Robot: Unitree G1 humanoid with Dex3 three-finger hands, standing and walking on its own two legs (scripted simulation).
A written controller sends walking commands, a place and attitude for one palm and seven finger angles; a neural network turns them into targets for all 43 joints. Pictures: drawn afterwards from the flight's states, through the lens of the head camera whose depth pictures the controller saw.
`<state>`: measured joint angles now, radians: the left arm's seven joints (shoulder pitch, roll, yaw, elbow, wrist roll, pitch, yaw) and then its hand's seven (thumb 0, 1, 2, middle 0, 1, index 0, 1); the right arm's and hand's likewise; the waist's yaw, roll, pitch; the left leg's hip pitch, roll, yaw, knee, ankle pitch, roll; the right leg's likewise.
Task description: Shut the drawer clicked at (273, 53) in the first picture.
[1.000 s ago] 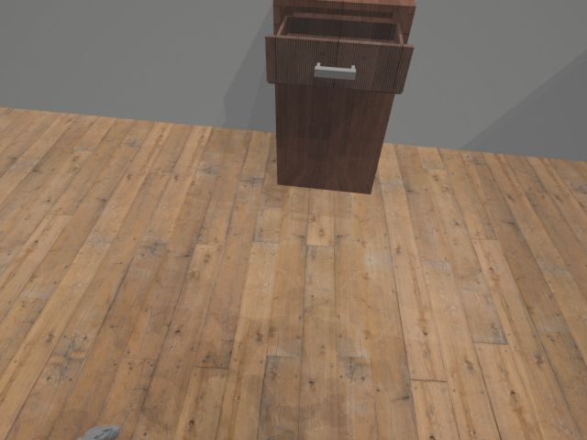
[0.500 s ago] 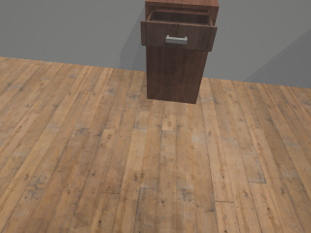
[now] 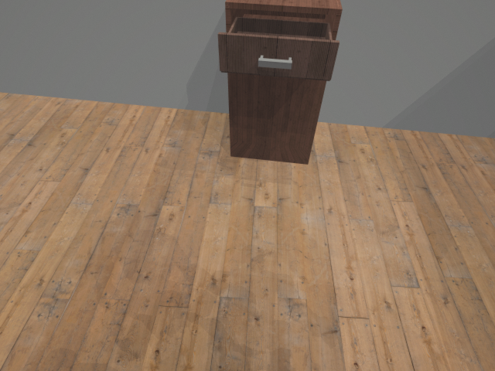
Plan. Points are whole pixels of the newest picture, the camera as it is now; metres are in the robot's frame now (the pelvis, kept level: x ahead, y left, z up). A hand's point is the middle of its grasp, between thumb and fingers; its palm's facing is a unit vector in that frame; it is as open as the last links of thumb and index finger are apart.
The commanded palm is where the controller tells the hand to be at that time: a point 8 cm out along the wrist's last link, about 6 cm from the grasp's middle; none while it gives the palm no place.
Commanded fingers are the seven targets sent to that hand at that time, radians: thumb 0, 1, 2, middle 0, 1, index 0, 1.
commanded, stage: look at it before walking up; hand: left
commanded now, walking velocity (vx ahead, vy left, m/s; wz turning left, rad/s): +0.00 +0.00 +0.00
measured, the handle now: (275, 61) +1.13 -0.03 -0.01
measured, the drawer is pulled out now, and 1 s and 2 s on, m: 0.28 0.28 0.28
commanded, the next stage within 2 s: walk to a spot facing it in 0.44 s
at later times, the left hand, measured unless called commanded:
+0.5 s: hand out of the picture +0.08 +0.25 -0.16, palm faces -0.01 -0.95 -0.33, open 7.4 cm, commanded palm none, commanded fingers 0.00 0.90 0.90 -0.20 -0.30 -0.20 -0.30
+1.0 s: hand out of the picture +0.14 +0.15 -0.19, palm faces -0.12 -0.97 -0.22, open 7.4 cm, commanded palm none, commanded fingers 0.00 0.90 0.90 -0.20 -0.30 -0.20 -0.30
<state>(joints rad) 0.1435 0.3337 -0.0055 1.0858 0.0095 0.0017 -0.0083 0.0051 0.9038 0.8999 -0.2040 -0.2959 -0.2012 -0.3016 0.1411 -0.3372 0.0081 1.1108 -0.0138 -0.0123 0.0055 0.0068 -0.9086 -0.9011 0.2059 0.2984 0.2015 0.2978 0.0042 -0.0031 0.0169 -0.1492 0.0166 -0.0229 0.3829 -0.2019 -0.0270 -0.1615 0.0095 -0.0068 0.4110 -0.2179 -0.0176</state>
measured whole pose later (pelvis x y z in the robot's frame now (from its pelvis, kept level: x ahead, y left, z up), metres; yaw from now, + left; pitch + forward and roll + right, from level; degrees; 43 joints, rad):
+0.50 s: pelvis +0.01 +0.00 +0.00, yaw +0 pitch -2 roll +0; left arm 0.14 0.34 0.00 1.09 0.01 0.00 -0.01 0.01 0.90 0.90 -0.20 -0.30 -0.20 -0.30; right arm 0.12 -0.34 0.01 1.11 -0.01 -0.02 0.00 0.01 -0.91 -0.90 0.21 0.30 0.20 0.30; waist 0.01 -0.01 0.02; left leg -0.13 0.02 -0.02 0.36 -0.21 -0.03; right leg -0.14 0.01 0.00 0.39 -0.22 -0.02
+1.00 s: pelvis +0.09 -0.05 -0.03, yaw -10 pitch -1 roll +1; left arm 0.31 0.20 0.05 1.00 0.02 -0.04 -0.03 0.01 0.91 0.90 -0.20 -0.30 -0.20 -0.30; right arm 0.35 -0.22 -0.03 1.12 -0.02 -0.01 0.00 0.01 -0.91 -0.90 0.21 0.30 0.20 0.30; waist 0.02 0.02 0.06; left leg -0.24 0.11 0.07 0.95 -0.50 -0.03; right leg -0.33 0.00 -0.10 0.71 -0.34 -0.06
